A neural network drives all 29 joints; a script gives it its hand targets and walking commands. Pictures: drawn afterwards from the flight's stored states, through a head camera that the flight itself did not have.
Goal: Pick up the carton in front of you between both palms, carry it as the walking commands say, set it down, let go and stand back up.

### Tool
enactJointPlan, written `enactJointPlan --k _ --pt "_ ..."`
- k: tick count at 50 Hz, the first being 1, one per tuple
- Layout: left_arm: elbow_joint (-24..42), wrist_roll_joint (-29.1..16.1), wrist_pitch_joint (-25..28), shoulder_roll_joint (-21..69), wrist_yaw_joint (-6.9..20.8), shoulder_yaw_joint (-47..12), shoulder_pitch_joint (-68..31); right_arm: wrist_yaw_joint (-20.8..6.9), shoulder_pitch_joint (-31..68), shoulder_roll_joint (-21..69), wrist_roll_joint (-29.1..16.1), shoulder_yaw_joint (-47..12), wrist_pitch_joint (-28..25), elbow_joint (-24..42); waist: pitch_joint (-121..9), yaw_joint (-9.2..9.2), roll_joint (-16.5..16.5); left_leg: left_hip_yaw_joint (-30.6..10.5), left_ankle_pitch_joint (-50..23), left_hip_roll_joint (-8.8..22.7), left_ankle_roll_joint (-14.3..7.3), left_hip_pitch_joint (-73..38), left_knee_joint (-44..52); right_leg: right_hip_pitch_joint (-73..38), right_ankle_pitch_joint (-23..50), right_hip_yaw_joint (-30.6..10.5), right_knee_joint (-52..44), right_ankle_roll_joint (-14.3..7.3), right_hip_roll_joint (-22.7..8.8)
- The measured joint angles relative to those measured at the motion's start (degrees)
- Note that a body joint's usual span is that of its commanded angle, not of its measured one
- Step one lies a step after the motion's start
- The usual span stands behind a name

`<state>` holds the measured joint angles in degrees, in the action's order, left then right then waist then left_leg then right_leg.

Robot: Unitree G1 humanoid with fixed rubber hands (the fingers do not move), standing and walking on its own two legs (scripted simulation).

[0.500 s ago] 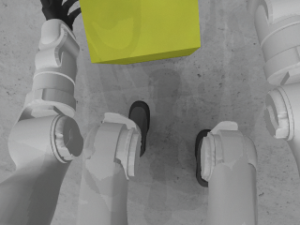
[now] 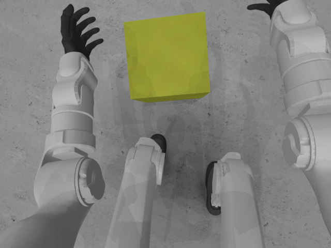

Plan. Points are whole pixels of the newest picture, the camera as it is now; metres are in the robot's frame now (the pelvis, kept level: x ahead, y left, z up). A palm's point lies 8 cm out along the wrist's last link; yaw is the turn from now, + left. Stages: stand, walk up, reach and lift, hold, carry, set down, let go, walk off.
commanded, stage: set down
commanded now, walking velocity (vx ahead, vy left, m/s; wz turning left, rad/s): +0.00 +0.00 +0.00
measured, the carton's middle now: (170, 67) +0.52 +0.10 -0.37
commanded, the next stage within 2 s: let go in 0.40 s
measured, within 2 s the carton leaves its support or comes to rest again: neither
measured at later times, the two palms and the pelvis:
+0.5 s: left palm (14, 27) +0.47 +0.26 +0.04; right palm out of the picture +0.58 -0.12 +0.04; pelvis +0.03 +0.00 +0.13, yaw -1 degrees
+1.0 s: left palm out of the picture +0.33 +0.27 +0.16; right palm out of the picture +0.41 -0.15 +0.15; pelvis +0.09 +0.03 +0.24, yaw +0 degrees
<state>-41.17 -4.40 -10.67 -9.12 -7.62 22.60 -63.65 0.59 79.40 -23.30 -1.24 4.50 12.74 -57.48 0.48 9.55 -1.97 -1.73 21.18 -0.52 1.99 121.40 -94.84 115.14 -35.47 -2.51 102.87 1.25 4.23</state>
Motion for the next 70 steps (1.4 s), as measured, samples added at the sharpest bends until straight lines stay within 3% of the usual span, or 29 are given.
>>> enactJointPlan --k 11,24,29,37,43,58,70 --pt "3.8 0.3 -1.8 0.7 1.4 0.2 5.2 -1.7 -4.6 1.0 1.5 1.9 1.5 2.9 -3.5 0.00 -0.8 0.0 -2.2 0.3 -0.2 -9.8 12.6 -9.3 3.5 -0.3 -13.3 -0.2 -0.3" --pt "4.5 4.8 -0.4 3.2 3.1 1.5 9.6 -3.8 -8.5 3.0 5.3 6.4 -0.6 1.3 -5.1 -0.16 -0.9 0.0 -6.6 0.7 -0.7 -23.2 28.6 -22.2 9.2 -0.7 -30.3 -0.1 -0.6" --pt "6.4 7.3 0.9 3.7 5.7 0.0 16.0 -1.8 -15.9 6.6 7.7 8.5 -1.7 5.8 -5.9 -1.04 -0.2 0.0 -7.9 0.9 -1.2 -28.7 34.2 -27.9 11.2 -0.8 -36.7 0.2 -0.6" --pt "10.5 9.0 2.6 1.4 11.5 -7.0 33.0 3.9 -38.2 14.1 8.2 8.7 -3.1 18.9 -5.5 -2.38 1.2 0.7 -9.2 1.1 -2.3 -43.0 43.3 -42.8 13.8 -1.6 -47.9 0.8 -1.0" --pt "12.2 7.0 4.5 -1.4 13.7 -12.3 44.1 4.2 -51.0 15.8 7.7 7.5 -5.5 23.1 -3.6 -2.91 2.2 1.1 -9.1 0.5 -3.0 -55.9 48.6 -56.2 14.5 -2.1 -54.5 1.1 -1.9" --pt "19.9 3.3 9.0 -1.9 11.3 -21.5 71.4 0.1 -75.1 13.5 4.4 3.7 -12.8 23.9 -0.1 -3.58 3.0 0.5 -9.1 -1.1 -2.8 -85.4 61.1 -86.8 15.3 -1.4 -68.9 0.4 -4.1" --pt "18.3 3.6 7.8 -3.5 11.6 -20.7 77.3 -2.4 -89.0 12.6 2.7 -0.7 -11.3 29.6 2.8 -8.29 0.9 -0.4 -10.6 -0.4 -1.0 -104.8 70.3 -105.5 16.3 -0.6 -76.6 -1.6 -3.7"
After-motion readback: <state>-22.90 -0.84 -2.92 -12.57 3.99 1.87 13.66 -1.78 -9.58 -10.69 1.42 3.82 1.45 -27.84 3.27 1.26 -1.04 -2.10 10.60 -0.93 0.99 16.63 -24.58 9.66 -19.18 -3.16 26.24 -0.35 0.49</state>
